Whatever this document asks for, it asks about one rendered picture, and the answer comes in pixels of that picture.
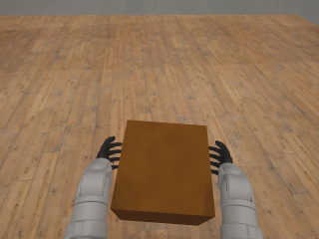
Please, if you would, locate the robot left hand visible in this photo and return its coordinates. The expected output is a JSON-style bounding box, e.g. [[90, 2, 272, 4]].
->
[[96, 136, 122, 169]]

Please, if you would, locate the carton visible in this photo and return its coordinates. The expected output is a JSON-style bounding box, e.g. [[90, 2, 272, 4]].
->
[[110, 119, 215, 226]]

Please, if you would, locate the robot right hand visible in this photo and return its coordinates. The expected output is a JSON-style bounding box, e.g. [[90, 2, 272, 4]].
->
[[208, 140, 233, 175]]

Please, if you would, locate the right robot forearm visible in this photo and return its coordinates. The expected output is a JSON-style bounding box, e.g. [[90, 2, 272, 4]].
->
[[217, 162, 264, 239]]

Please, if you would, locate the left robot forearm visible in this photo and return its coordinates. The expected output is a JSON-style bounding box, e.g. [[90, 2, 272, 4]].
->
[[63, 157, 113, 239]]

